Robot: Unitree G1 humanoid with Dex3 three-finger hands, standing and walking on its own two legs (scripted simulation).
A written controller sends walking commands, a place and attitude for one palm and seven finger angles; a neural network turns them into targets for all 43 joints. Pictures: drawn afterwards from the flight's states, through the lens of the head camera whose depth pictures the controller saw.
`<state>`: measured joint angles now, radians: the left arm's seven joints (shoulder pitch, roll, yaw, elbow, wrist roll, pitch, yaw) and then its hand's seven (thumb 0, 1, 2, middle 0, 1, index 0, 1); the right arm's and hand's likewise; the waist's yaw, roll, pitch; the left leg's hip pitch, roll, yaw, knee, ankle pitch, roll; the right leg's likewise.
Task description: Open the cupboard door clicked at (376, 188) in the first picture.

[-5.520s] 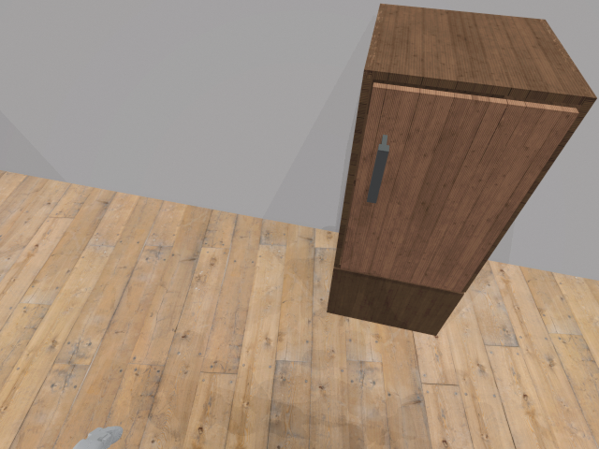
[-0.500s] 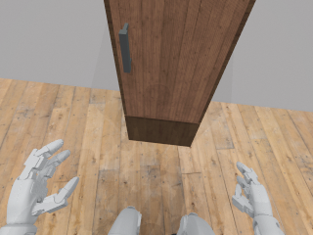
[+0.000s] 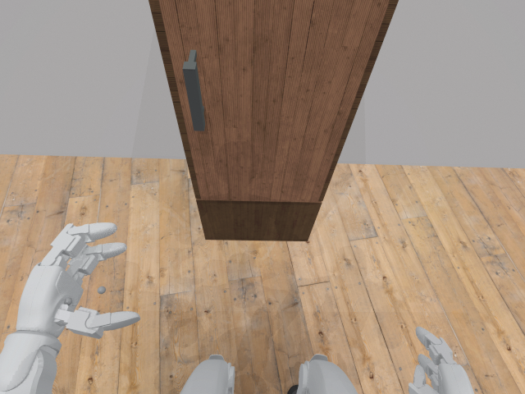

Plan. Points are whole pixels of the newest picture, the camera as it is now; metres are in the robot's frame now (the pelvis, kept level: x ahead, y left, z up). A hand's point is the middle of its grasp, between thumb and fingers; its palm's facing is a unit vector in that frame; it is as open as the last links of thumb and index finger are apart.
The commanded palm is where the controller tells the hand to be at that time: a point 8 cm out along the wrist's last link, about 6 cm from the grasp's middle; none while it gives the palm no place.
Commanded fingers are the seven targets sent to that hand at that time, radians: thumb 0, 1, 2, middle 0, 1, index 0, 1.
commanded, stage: raise the hand with hooked fingers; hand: left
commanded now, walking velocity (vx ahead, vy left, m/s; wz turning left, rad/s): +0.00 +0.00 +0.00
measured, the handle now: (196, 92) +0.62 +0.16 +0.06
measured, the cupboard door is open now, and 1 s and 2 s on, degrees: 0 0 0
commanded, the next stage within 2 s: move the hooked fingers beside the handle in 1.02 s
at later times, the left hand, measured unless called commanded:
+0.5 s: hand (62, 235) +0.30 +0.29 +0.07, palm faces +0.06 -1.00 -0.07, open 14.0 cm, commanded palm +0.28 +0.34 +0.07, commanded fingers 0.00 -0.50 0.30 -0.30 -1.20 -0.30 -1.20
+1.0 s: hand (85, 236) +0.31 +0.26 +0.07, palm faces +0.05 -1.00 -0.06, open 14.0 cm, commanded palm +0.28 +0.31 +0.07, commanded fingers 0.00 -0.50 0.30 -0.30 -1.20 -0.30 -1.20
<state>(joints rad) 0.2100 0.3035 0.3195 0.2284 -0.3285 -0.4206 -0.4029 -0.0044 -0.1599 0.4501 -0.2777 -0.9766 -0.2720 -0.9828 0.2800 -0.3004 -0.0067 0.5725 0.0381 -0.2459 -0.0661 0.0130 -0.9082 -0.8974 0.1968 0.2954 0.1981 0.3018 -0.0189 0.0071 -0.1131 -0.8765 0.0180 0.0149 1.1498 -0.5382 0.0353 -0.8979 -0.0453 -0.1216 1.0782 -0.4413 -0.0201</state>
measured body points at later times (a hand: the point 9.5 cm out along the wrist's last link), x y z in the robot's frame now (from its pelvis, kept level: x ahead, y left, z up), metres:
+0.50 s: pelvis +0.02 +0.02 +0.02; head +0.10 +0.04 +0.46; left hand +0.30 +0.34 +0.08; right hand +0.18 -0.22 -0.06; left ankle +0.01 +0.10 -0.65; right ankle +0.05 -0.12 -0.65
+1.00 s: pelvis +0.02 +0.00 +0.02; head +0.09 +0.01 +0.47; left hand +0.30 +0.31 +0.07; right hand +0.17 -0.25 -0.06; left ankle +0.01 +0.09 -0.65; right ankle +0.05 -0.12 -0.65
